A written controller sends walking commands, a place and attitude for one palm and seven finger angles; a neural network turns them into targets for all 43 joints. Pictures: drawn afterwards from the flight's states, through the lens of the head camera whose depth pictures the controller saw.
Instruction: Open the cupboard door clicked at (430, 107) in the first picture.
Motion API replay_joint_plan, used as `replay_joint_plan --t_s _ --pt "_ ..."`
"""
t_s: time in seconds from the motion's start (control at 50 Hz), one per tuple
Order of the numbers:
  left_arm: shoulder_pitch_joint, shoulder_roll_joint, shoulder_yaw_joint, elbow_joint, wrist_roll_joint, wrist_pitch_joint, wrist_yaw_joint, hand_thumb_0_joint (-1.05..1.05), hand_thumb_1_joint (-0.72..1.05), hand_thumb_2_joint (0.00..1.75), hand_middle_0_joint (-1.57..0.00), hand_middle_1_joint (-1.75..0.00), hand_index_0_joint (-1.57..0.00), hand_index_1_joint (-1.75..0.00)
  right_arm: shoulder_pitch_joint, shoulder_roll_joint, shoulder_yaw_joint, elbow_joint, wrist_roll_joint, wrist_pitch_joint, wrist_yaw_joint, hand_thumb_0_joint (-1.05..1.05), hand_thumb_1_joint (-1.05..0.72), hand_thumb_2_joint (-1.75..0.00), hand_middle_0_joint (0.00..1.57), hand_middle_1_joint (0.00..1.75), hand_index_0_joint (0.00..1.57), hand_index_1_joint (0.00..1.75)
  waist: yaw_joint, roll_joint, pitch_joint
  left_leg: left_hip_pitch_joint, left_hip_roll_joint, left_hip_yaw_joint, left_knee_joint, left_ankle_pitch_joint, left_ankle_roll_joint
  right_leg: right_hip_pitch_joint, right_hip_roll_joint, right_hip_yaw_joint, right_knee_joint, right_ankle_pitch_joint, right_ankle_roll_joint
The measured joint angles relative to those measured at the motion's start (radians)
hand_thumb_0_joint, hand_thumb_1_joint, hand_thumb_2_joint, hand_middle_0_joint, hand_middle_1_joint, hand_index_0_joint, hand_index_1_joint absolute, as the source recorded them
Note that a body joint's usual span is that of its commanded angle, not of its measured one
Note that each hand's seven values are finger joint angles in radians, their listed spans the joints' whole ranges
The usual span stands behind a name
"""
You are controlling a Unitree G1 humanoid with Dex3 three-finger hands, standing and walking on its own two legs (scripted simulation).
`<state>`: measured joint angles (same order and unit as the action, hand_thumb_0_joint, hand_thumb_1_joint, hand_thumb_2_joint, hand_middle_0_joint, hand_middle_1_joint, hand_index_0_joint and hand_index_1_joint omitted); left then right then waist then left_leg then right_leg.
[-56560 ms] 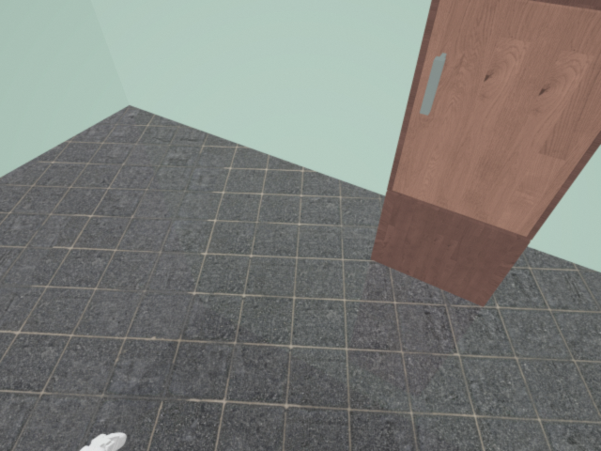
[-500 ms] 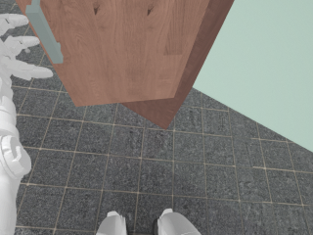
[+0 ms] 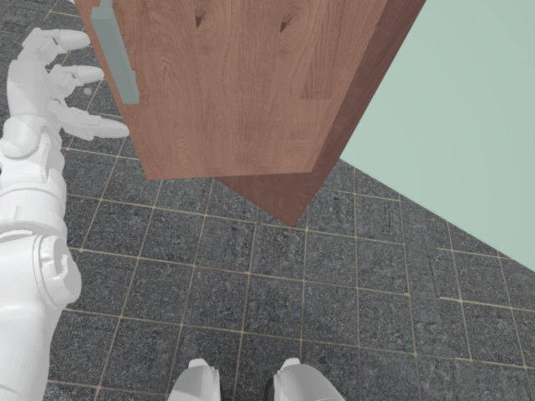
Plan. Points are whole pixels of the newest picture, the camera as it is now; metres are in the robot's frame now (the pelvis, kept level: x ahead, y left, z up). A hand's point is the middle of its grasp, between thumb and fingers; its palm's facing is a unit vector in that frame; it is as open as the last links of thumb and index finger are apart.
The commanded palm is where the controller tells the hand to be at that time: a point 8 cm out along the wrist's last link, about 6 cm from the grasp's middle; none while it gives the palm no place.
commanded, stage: move the hooked fingers beside the handle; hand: left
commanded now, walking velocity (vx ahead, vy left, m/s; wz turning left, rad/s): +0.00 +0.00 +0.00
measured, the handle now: (119, 51) +0.59 +0.17 +0.11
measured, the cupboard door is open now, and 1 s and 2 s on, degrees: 40 40 40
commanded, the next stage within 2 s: slide the fingers in behind the handle in 0.18 s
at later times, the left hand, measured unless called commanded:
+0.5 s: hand (101, 84) +0.53 +0.19 +0.11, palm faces +0.04 -1.00 +0.00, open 14.0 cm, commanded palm +0.51 +0.23 +0.10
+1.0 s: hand (110, 89) +0.52 +0.18 +0.11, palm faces +0.09 -1.00 -0.01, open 14.1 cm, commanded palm +0.51 +0.20 +0.10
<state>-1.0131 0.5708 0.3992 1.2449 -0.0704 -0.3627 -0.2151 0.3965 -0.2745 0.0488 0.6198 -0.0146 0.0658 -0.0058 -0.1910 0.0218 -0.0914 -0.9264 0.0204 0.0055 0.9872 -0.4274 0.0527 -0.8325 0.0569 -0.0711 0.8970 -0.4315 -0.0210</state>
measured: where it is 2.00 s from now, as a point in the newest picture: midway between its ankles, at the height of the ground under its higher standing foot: outside the picture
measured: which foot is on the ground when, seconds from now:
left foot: down 0.00-1.00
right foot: down 0.00-1.00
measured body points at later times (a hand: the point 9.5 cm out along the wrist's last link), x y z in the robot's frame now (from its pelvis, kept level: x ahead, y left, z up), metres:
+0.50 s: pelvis +0.00 -0.01 +0.00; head +0.13 +0.02 +0.43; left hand +0.53 +0.24 +0.11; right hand -0.05 -0.27 -0.10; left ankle +0.02 +0.08 -0.68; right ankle -0.01 -0.11 -0.68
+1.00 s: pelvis +0.00 -0.02 +0.00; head +0.12 +0.00 +0.43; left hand +0.51 +0.23 +0.11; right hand -0.01 -0.28 -0.11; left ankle +0.02 +0.08 -0.68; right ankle -0.01 -0.11 -0.68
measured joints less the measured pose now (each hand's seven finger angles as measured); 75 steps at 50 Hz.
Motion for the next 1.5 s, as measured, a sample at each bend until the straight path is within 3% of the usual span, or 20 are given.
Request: replay_joint_plan --t_s 0.08,0.18,0.32,0.42,0.6,0.74,1.04,1.28,1.38,1.44,1.5 --pt "-0.041 0.024 -0.001 0.019 0.014 -0.004 0.009 -0.01 -0.5 0.3 -0.3 -1.2 -0.3 -1.2 0.004 0.0 0.004 0.009 -0.003 -0.004 0.0 0.01 -0.9 -0.9 0.21 0.3 0.2 0.3 -0.013 0.004 0.002 -0.022 0.001 -0.003 0.013 0.001 -0.001 -0.021 0.001 -0.003 0.012 0.001 -0.001" --pt "-0.06 0.057 -0.003 0.058 0.014 0.033 -0.003 -0.01 -0.5 0.3 -0.3 -1.2 -0.3 -1.2 0.033 -0.004 0.01 0.011 -0.001 0.003 -0.001 0.01 -0.9 -0.9 0.21 0.3 0.2 0.3 -0.023 0.014 0.0 -0.024 0.004 0.001 0.007 0.004 0.0 -0.025 0.003 0.001 0.007 0.005 -0.001" --pt "-0.032 0.062 0.021 0.042 0.002 0.028 -0.01 -0.01 -0.5 0.3 -0.3 -1.2 -0.3 -1.2 0.075 -0.006 0.011 0.015 -0.002 0.005 -0.001 0.01 -0.9 -0.9 0.21 0.3 0.2 0.3 -0.026 0.014 0.003 -0.017 0.011 0.007 -0.002 0.006 -0.004 -0.023 0.01 0.008 0.0 0.01 -0.005" --pt "-0.006 0.039 0.014 -0.003 -0.003 0.008 -0.005 -0.01 -0.5 0.3 -0.3 -1.2 -0.3 -1.2 0.088 -0.004 0.001 0.024 -0.004 0.007 0.006 0.01 -0.9 -0.9 0.21 0.3 0.2 0.3 -0.02 0.011 -0.004 -0.012 0.014 0.006 -0.005 0.004 -0.008 -0.018 0.014 0.008 -0.004 0.009 -0.009" --pt "0.031 -0.019 0.004 -0.023 -0.006 0.027 0.018 -0.01 -0.5 0.3 -0.3 -1.2 -0.3 -1.2 0.068 -0.005 -0.01 0.012 -0.002 0.01 0.013 0.01 -0.9 -0.9 0.21 0.3 0.2 0.3 -0.009 0.014 -0.019 0.021 0.015 0.006 -0.02 0.002 -0.013 0.013 0.016 0.009 -0.016 0.006 -0.013" --pt "0.034 -0.026 -0.007 -0.019 0.0 0.006 0.039 -0.01 -0.5 0.3 -0.3 -1.2 -0.3 -1.2 0.036 0.002 -0.009 -0.002 0.001 0.003 0.018 0.01 -0.9 -0.9 0.2 0.3 0.2 0.3 -0.003 0.011 -0.016 0.027 0.014 0.003 -0.018 0.002 -0.017 0.016 0.014 0.006 -0.006 0.001 -0.018" --pt "0.004 -0.06 -0.072 -0.013 -0.032 0.0 0.083 -0.01 -0.5 0.3 -0.26 -1.2 -0.26 -1.2 0.029 0.002 -0.017 0.038 -0.002 -0.013 0.025 0.01 -0.9 -0.9 0.2 0.3 0.2 0.3 0.017 0.013 -0.014 0.004 0.003 -0.017 -0.004 0.005 -0.023 0.0 0.005 -0.014 0.012 -0.008 -0.023" --pt "-0.041 -0.097 -0.118 0.006 -0.027 0.003 0.096 -0.01 -0.5 0.3 -0.25 -1.2 -0.26 -1.2 0.037 0.0 -0.02 0.057 -0.01 -0.028 0.034 0.01 -0.9 -0.9 0.2 0.3 0.2 0.3 0.003 0.013 -0.015 -0.012 -0.002 -0.024 0.003 0.003 -0.022 -0.012 0.002 -0.022 0.016 -0.011 -0.023" --pt "-0.035 -0.108 -0.06 0.006 -0.012 0.001 0.136 -0.01 -0.5 0.3 -0.26 -1.2 -0.28 -1.2 0.041 0.001 -0.018 0.04 -0.017 -0.029 0.036 0.01 -0.9 -0.9 0.2 0.3 0.2 0.3 -0.009 0.015 -0.021 -0.011 0.002 -0.01 0.001 -0.001 -0.019 -0.019 0.004 -0.007 0.019 -0.012 -0.02" --pt "-0.013 -0.109 -0.072 -0.018 0.007 -0.009 0.149 -0.01 -0.5 0.3 -0.27 -1.2 -0.28 -1.2 0.049 0.005 -0.022 0.033 -0.02 -0.029 0.043 0.01 -0.9 -0.9 0.2 0.3 0.2 0.3 -0.007 0.021 -0.024 -0.008 0.003 -0.003 -0.001 -0.003 -0.017 -0.019 0.004 0.0 0.02 -0.014 -0.018" --pt "0.001 -0.12 -0.072 -0.025 -0.003 -0.014 0.154 -0.01 -0.5 0.3 -0.28 -1.2 -0.27 -1.2 0.053 0.01 -0.022 0.036 -0.018 -0.021 0.048 0.01 -0.9 -0.9 0.2 0.3 0.2 0.3 0.0 0.024 -0.024 0.003 0.003 0.002 -0.005 -0.005 -0.016 -0.01 0.004 0.006 0.018 -0.015 -0.017"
